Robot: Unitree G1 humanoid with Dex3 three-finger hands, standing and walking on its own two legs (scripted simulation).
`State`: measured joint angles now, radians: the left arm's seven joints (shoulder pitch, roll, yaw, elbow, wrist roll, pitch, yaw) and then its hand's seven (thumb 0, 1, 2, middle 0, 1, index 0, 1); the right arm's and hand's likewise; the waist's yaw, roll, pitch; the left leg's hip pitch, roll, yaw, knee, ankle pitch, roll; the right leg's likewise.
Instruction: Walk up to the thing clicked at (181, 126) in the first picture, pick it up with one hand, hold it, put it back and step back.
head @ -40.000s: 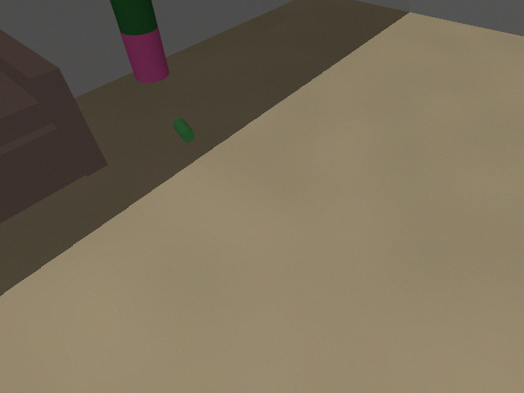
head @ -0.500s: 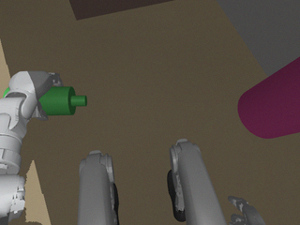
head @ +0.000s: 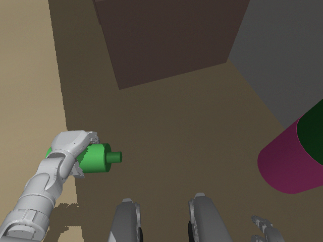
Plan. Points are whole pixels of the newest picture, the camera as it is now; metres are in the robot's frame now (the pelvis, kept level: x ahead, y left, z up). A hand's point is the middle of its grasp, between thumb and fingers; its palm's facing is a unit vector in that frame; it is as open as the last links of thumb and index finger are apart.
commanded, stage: lift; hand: left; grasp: from above
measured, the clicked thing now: (87, 158) +0.37 +0.22 -0.10
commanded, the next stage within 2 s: hold in 0.54 s
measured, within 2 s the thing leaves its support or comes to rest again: neither
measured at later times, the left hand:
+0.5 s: hand (68, 139) +0.37 +0.22 +0.04, palm faces -0.46 -0.05 -0.88, open 10.7 cm
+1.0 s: hand (63, 124) +0.38 +0.21 +0.08, palm faces -0.48 -0.03 -0.87, open 10.8 cm
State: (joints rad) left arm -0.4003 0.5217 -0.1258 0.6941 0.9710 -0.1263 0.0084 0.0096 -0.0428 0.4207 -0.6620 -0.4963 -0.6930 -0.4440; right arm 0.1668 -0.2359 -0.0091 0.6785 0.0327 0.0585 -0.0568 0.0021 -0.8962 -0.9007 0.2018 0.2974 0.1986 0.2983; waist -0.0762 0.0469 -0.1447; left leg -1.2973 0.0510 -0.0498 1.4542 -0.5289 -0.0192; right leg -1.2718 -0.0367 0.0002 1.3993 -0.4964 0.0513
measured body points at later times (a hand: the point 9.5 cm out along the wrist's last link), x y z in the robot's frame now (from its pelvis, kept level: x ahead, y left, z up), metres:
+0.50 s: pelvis +0.04 +0.00 +0.10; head +0.10 -0.01 +0.55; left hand +0.39 +0.22 +0.09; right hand +0.13 -0.27 -0.02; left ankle +0.08 +0.13 -0.58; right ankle +0.09 -0.15 -0.58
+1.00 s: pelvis +0.07 -0.01 +0.14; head +0.10 -0.02 +0.58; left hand +0.40 +0.21 +0.13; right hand +0.19 -0.27 +0.01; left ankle +0.08 +0.13 -0.58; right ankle +0.09 -0.15 -0.58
